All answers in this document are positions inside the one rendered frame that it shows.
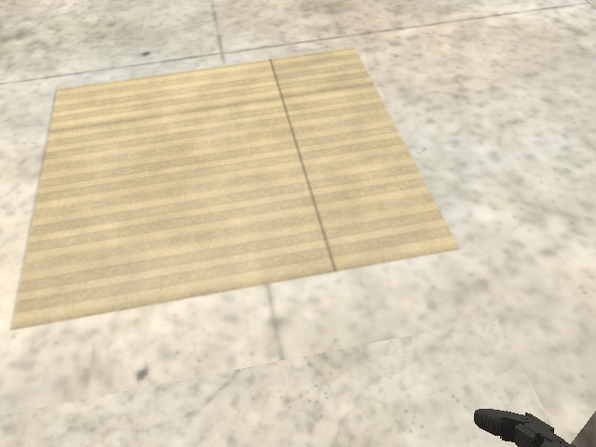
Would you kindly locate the robot right hand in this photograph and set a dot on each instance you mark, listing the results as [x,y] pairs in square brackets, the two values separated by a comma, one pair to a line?
[525,430]

